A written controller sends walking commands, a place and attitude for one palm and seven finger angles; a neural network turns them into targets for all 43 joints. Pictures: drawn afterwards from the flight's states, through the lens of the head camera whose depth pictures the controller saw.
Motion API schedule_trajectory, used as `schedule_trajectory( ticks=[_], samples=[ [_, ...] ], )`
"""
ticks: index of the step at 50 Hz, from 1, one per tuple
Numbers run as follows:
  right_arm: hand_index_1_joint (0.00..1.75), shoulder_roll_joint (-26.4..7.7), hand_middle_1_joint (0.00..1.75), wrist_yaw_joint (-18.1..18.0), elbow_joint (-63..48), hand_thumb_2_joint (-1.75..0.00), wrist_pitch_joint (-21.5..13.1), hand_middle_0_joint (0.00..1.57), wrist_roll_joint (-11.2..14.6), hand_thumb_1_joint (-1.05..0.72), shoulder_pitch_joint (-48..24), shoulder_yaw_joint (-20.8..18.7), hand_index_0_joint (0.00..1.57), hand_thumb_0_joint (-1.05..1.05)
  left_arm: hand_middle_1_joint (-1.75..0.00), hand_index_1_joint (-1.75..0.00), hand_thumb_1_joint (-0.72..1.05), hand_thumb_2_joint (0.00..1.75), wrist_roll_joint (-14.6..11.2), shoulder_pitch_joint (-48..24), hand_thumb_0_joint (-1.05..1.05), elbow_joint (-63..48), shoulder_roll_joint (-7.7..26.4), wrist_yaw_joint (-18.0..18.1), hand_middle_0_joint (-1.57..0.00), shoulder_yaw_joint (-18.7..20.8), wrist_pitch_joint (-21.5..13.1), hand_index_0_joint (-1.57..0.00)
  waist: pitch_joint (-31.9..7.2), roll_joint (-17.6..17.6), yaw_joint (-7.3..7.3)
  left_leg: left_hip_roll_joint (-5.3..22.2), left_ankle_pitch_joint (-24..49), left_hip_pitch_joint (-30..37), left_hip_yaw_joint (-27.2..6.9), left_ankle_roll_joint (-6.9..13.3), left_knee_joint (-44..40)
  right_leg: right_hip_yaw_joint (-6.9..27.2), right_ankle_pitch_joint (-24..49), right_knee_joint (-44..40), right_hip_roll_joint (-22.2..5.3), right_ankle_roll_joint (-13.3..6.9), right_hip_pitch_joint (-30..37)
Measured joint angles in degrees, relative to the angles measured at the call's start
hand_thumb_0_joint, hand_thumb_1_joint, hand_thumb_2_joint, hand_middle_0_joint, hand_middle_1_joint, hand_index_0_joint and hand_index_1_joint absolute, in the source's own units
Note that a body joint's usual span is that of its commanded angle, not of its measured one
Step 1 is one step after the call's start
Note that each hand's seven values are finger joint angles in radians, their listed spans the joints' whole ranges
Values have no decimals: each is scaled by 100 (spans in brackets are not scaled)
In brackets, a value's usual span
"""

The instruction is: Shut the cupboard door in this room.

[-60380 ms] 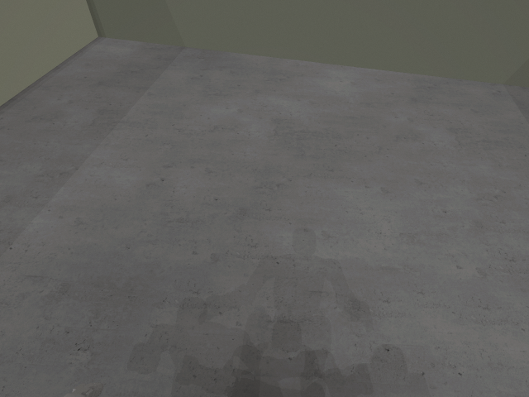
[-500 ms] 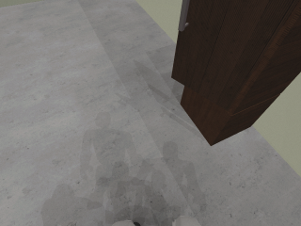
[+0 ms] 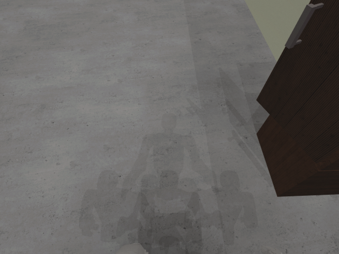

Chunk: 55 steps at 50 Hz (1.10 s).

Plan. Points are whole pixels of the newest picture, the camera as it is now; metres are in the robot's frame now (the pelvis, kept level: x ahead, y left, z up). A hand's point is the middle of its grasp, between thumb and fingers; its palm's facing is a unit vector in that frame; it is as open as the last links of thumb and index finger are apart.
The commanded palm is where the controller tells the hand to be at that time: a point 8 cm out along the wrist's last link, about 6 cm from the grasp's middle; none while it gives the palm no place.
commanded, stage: walk to a spot facing it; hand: left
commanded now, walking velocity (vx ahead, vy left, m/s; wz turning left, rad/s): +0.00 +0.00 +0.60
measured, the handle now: (303, 26) +0.80 -0.40 +0.10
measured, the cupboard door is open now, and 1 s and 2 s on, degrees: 23 23 23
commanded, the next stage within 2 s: turn to face it in 1.38 s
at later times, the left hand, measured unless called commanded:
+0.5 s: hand out of the picture +0.03 +0.18 -0.14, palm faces +0.32 -0.91 -0.27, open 7.4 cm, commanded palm none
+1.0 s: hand out of the picture +0.12 +0.27 -0.14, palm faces +0.52 -0.82 -0.25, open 7.4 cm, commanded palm none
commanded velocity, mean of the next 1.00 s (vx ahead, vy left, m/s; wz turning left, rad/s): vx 0.22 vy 0.00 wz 0.56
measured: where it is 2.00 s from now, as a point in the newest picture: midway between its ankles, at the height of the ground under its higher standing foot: (139, 219)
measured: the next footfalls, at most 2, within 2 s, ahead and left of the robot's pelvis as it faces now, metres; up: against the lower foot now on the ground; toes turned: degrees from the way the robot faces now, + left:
left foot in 0.02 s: +0.05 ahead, +0.13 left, +0.00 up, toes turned +4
right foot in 0.30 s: +0.09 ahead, -0.13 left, +0.00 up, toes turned +6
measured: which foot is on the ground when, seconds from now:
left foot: up 0.00-0.00, down 0.02-0.30, up 0.32-0.64, down 0.66-1.00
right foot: down 0.00-0.02, up 0.04-0.28, down 0.30-0.66, up 0.68-1.00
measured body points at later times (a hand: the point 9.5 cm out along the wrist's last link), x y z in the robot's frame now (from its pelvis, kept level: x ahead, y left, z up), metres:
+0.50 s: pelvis +0.03 -0.03 +0.01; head +0.07 -0.03 +0.46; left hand +0.01 +0.23 -0.12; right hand +0.19 -0.25 -0.14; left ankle -0.04 +0.09 -0.65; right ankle +0.05 -0.14 -0.73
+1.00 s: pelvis +0.14 +0.04 +0.01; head +0.18 +0.05 +0.46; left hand +0.09 +0.32 -0.12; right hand +0.26 -0.16 -0.15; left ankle +0.01 +0.11 -0.73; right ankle +0.30 -0.02 -0.70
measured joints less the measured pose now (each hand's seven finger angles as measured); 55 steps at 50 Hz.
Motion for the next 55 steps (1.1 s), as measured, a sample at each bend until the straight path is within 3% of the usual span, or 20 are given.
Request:
schedule_trajectory(
  ticks=[1, 2, 5, 7, 11, 14, 15, 18, 20, 22, 26, 33, 35, 37, 40, 45, 50, 52, 53, 55],
  samples=[
    [30, -21, 30, 12, -52, -90, -58, 20, -17, -91, -6, 24, 19, 0, -30, -30, 90, 90, -23, 82, 0, -1, 11, -12, -20, 15, 22, -20, -57, 49, 22, 49, 454, 130, -52, 123, -342, -59, -106, 336, -6, 43, -167],
    [30, 22, 30, 0, -59, -90, -113, 20, -23, -91, -61, 27, 19, 0, -30, -30, 90, 90, -37, 72, 0, 38, 72, -16, -20, 23, 69, -20, -26, -21, 45, -1, 416, 63, -78, 177, -233, 69, -408, 855, -35, 100, -385],
    [30, 157, 30, -72, -90, -90, -189, 20, -42, -91, -130, 95, 20, 0, -30, -30, 91, 90, -43, -32, 1, 155, 217, 4, -20, 76, 250, -20, 28, -139, 112, -92, 165, 23, -184, 169, -93, 579, -756, 2149, 148, 175, -999],
    [30, 194, 30, -126, -105, -90, -186, 20, -59, -91, -106, 119, 20, 0, -30, -30, 91, 90, -51, -128, 1, 164, 242, -15, -20, 102, 298, -20, 11, -76, 101, -114, 242, 63, -336, 126, -243, 717, -584, 2377, 265, 198, -1237],
    [30, 181, 30, -154, -59, -90, -125, 21, -87, -91, -43, 125, 20, 0, -30, -30, 91, 90, -62, -257, 1, 4, 211, -69, -20, 111, 235, -20, -70, 148, 69, -116, 406, 117, -636, 55, -462, 812, -341, 1636, 438, 188, -1258],
    [30, 144, 30, -147, -31, -90, -50, 21, -71, -91, 40, 93, 20, 0, -30, -30, 91, 90, -51, -271, 1, -171, 188, -93, -20, 96, 104, -20, -178, 290, 43, -142, 352, 13, -867, -50, -320, 776, 238, 428, 563, 170, -885],
    [30, 134, 30, -137, -39, -90, -29, 21, -46, -91, 85, 71, 20, 0, -30, -30, 91, 90, -26, -237, 1, -241, 198, -90, -20, 91, 31, -20, -245, 283, 46, -189, 245, -105, -906, -30, -139, 778, 383, 34, 545, 71, -767],
    [30, 10, 30, -113, 43, -90, 46, 21, -36, -91, 79, -63, 20, 0, -30, -30, 91, 90, 22, -267, 0, -287, 37, -35, -20, 34, -61, -20, -193, 458, 33, -296, -784, -641, -916, 17, 1537, 527, 438, 193, 490, -211, -737],
    [30, -25, 30, -79, 88, -90, 75, 21, -51, -91, 100, -102, 20, 0, -30, -30, 91, 90, 25, -212, 0, -277, -54, -2, -20, 15, -58, -20, -195, 447, 12, -262, -779, -894, -700, 3, 2534, 394, 478, 39, 403, -246, -565],
    [30, -13, 30, -23, 101, -90, 86, 20, -55, -91, 155, -115, 20, 1, -30, -30, 91, 90, 32, -149, 0, -212, -111, 1, -20, 2, -44, -20, -244, 383, -50, -135, -615, -949, -469, -28, 2836, 236, 537, -200, 306, -224, -369],
    [30, 76, 30, 70, 143, -90, 59, 20, -55, -91, 269, -86, 19, 1, -30, -30, 91, 90, 43, -50, 0, -58, -154, -55, -20, -6, -120, -20, -322, 185, -81, 99, -558, -659, -120, -35, 2005, -127, 611, -618, 112, -162, -23],
    [30, 192, 30, 122, 95, -90, -158, 20, -41, -91, 255, 39, 19, 1, -30, -30, 90, 89, 14, 296, 0, 204, -20, -167, -20, 84, -218, -20, -330, -111, 129, 126, -382, 191, 254, 184, -362, -637, 215, -322, -258, 118, 199],
    [30, 188, 30, 78, 20, -90, -328, 20, -80, -91, 221, 54, 19, 1, -30, -30, 90, 90, -12, 385, 0, 311, 57, -215, -20, 128, -89, -20, -313, -106, 96, 93, 396, 136, 201, 281, -332, -299, -314, 843, -254, 159, -208],
    [30, 254, 30, 3, 11, -90, -449, 20, -83, -91, 273, 110, 20, 0, -30, -30, 91, 90, 14, 351, 1, 439, 168, -222, -20, 161, 64, -20, -296, -172, 81, 33, 200, 202, 184, 302, -195, 222, -488, 1980, -96, 121, -735],
    [30, 322, 30, -107, 72, -90, -530, 20, -79, -91, 509, 166, 20, 0, -30, -30, 91, 90, 20, 167, 1, 484, 246, -261, -20, 199, 108, -20, -319, -150, 44, -66, 145, 498, 70, 284, -573, 571, 33, 2583, 37, 128, -1367],
    [30, 360, 30, -159, 394, -90, -557, 21, -63, -91, 932, 202, 20, 0, -30, -30, 91, 90, -3, -228, 1, 245, 202, -321, -20, 172, 1, -20, -339, 43, -25, -167, 325, 1037, -208, 284, -1301, 784, 718, 1852, 101, 193, -1883],
    [30, 359, 30, -132, 702, -90, -499, 21, -81, -91, 1242, 161, 20, 0, -30, -30, 91, 90, -17, -561, 1, 11, 108, -363, -19, 127, -104, -20, -348, 212, -146, -143, 58, 1420, -442, 149, -1404, 731, 1122, 404, 250, 194, -1674],
    [30, 348, 30, -120, 784, -90, -468, 21, -62, -91, 1372, 135, 20, 0, -30, -30, 91, 90, -10, -601, 1, -90, 100, -377, -20, 105, -210, -20, -377, 251, -195, -114, -292, 1424, -566, 93, -1030, 662, 1204, -217, 371, 138, -1292],
    [30, 330, 30, -111, 828, -90, -452, 21, -31, -91, 1407, 115, 20, 0, -30, -30, 91, 90, 12, -632, 1, -127, 82, -365, -20, 95, -302, -20, -378, 279, -198, -97, -533, 1240, -596, 159, -482, 590, 1337, -249, 384, -83, -1218],
    [30, 246, 30, -105, 910, -90, -375, 21, -15, -91, 1319, 57, 20, 1, -30, -30, 91, 90, 18, -685, 0, -167, -44, -300, -20, 49, -405, -20, -293, 409, -198, -113, -899, 586, -682, 295, 1246, 362, 1122, 17, 371, -284, -1118]
  ],
)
